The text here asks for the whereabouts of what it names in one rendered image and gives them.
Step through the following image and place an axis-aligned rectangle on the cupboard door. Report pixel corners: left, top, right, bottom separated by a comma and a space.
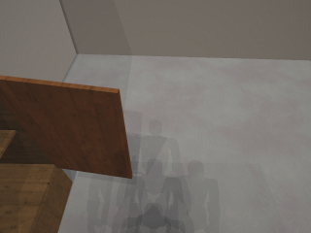
0, 75, 133, 179

